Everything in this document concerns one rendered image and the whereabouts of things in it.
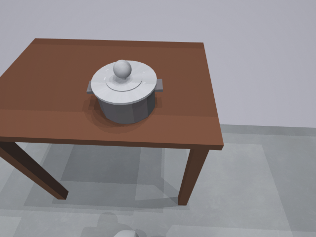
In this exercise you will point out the table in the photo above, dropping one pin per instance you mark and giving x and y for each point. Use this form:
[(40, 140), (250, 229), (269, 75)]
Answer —
[(43, 99)]

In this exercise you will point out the knob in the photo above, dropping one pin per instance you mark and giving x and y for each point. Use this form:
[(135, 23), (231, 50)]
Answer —
[(122, 69)]

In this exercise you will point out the lid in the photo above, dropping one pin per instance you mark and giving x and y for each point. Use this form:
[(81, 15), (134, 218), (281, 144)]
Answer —
[(107, 87)]

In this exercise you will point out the pot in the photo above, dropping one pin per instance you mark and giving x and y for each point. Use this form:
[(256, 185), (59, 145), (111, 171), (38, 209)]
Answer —
[(131, 113)]

